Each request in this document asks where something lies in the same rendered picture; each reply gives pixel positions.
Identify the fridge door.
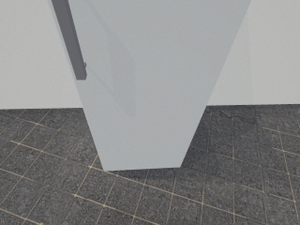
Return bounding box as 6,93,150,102
48,0,251,172

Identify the handle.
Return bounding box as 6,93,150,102
52,0,87,81

